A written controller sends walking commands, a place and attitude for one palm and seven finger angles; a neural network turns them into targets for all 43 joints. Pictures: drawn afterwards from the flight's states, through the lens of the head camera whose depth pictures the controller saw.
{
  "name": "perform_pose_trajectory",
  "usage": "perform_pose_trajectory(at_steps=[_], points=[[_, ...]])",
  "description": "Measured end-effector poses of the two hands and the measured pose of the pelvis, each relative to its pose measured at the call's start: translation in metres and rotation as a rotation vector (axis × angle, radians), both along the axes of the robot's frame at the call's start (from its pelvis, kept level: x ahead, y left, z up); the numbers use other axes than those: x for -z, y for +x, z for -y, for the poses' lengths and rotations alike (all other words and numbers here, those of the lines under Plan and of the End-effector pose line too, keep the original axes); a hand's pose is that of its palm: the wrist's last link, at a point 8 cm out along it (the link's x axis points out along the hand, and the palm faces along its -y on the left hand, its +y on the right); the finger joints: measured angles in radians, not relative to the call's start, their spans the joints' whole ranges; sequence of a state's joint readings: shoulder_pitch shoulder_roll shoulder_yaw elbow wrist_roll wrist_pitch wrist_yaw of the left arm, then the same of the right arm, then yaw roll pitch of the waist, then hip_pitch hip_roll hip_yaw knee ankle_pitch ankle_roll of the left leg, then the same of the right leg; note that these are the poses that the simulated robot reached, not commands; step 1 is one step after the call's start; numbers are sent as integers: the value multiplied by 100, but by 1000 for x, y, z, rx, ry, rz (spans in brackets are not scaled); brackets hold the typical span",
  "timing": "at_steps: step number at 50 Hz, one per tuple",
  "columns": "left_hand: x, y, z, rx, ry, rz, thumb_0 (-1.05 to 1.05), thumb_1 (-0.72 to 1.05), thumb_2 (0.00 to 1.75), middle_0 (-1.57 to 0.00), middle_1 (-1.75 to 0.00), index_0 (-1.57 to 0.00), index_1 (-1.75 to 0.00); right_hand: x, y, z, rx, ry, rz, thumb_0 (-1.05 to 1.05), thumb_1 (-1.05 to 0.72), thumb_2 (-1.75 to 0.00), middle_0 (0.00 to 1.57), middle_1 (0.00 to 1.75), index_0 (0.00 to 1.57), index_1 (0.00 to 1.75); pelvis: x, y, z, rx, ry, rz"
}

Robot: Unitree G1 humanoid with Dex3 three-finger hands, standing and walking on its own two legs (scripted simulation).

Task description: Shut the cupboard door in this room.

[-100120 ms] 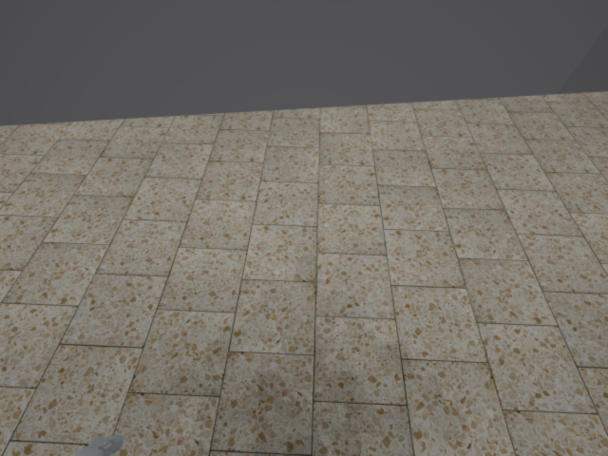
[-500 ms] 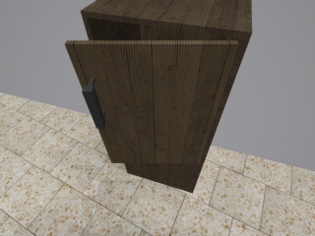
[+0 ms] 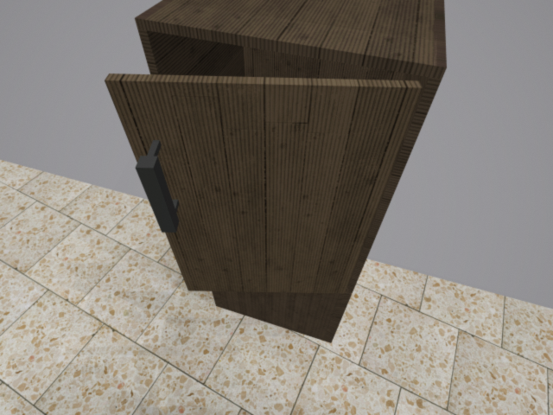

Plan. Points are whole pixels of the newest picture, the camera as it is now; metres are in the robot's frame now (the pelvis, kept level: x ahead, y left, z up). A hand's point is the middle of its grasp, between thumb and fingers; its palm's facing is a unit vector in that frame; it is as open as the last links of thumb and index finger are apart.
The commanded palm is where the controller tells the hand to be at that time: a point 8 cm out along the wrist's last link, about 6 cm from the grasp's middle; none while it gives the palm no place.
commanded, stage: raise the hand and make a fist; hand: left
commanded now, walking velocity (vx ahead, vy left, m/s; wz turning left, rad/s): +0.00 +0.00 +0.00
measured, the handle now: (163, 187) +0.43 +0.22 +0.08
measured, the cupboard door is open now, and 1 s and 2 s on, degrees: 17 17 17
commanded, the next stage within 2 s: bring the fist close to the handle in 1.94 s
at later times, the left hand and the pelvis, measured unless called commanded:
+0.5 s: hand out of the picture +0.11 +0.16 -0.05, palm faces +0.16 -0.99 -0.04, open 5.9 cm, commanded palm +0.11 +0.21 -0.02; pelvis -0.06 -0.04 -0.08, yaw +5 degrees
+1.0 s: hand (135, 380) +0.16 +0.19 +0.02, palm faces +0.06 -1.00 -0.03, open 3.6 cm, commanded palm +0.13 +0.24 +0.03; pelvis -0.04 +0.00 -0.05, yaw +4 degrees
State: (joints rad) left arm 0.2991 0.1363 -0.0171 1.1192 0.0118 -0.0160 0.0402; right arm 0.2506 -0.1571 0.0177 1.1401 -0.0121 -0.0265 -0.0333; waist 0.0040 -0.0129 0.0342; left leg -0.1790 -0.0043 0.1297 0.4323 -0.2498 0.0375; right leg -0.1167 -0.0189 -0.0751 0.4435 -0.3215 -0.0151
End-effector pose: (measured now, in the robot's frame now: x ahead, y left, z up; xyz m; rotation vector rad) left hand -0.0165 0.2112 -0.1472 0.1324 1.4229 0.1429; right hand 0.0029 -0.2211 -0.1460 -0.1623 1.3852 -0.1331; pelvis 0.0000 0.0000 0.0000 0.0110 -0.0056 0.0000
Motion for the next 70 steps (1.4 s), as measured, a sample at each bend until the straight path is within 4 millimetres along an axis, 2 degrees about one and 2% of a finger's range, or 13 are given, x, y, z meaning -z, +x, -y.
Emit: perform_pose_trajectory(at_steps=[3,8,13,16,19,23,26,31,37,43,51,61,70], points=[[-5,10,-5,-45,19,51,1,91,89,-20,-30,-20,-30,-1,5,4,0,-15,41,2,-93,-90,20,30,20,30,2,-2,1,0,-9,-6],[-93,109,-28,-63,154,708,4,95,89,-22,-31,-21,-32,-16,44,22,-11,-47,422,2,-92,-90,20,30,20,30,10,-9,5,-54,14,-26],[-150,174,-3,-2,38,1272,2,94,90,-26,-37,-26,-37,-21,96,41,-109,-43,655,2,-91,-90,20,30,20,30,32,-29,13,-70,8,-121],[-145,169,19,84,-95,1465,1,93,90,-30,-42,-30,-42,-26,124,50,-158,-57,755,2,-91,-90,20,30,20,30,51,-42,23,-59,14,-174],[-120,144,26,121,-140,1444,1,91,89,-36,-47,-36,-47,-31,148,54,-198,-69,834,2,-91,-90,20,30,20,30,69,-54,32,-60,12,-188],[-98,107,10,56,-61,1329,1,90,89,-43,-55,-43,-55,-33,167,49,-240,-62,905,2,-91,-90,20,30,20,30,81,-63,39,-77,-7,-185],[-110,94,-4,28,22,1376,2,90,89,-49,-61,-49,-61,-29,169,38,-269,-44,920,2,-91,-90,20,30,20,30,85,-66,43,-91,-29,-181],[-139,114,-4,110,-8,1492,2,90,90,-57,-71,-57,-71,-12,152,21,-277,1,857,2,-91,-90,20,30,20,30,83,-66,43,-106,-55,-180],[-142,148,-1,144,-110,1355,1,90,90,-68,-83,-68,-83,-2,115,16,-182,15,725,2,-90,-90,20,30,21,30,67,-57,33,-89,-42,-177],[-157,154,-22,89,-49,1368,2,90,90,-79,-95,-79,-95,-7,95,23,-139,-32,645,2,-90,-90,20,30,21,30,55,-45,20,-71,-32,-177],[-166,153,-33,110,-72,1397,1,90,90,-94,-111,-94,-111,-21,114,20,-180,-78,674,2,-90,-90,20,30,20,30,52,-40,3,-76,-44,-171],[-196,156,-44,113,-46,1450,2,90,90,-112,-131,-112,-131,-50,156,-22,-237,-5,821,2,-91,-90,20,30,20,30,43,-39,-9,-82,-53,-127],[-212,155,-54,105,-36,1432,1,90,90,-125,-145,-125,-145,-58,155,-43,-273,51,834,2,-90,-90,20,30,21,30,33,-42,-9,-90,-52,-82]])
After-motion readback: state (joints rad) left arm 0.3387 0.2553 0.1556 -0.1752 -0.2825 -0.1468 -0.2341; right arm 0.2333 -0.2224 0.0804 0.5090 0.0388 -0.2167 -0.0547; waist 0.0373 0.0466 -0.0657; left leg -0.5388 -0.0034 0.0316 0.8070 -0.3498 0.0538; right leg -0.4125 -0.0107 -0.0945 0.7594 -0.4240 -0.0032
